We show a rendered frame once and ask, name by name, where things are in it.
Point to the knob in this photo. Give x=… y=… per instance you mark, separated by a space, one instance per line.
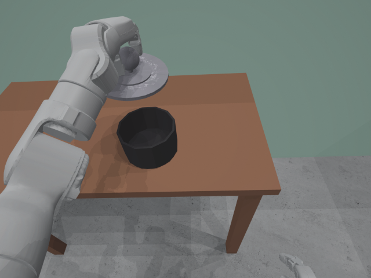
x=130 y=57

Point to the robot left hand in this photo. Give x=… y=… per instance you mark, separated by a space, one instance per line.
x=128 y=32

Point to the robot left forearm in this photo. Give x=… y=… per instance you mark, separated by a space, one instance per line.
x=72 y=109

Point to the left robot upper arm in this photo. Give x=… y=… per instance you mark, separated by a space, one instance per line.
x=49 y=171

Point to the table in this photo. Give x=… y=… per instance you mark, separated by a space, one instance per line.
x=221 y=146

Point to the pot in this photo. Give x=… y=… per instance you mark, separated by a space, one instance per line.
x=148 y=137

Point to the robot right hand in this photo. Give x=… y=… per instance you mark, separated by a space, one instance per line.
x=296 y=265

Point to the lid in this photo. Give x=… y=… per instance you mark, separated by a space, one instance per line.
x=147 y=79

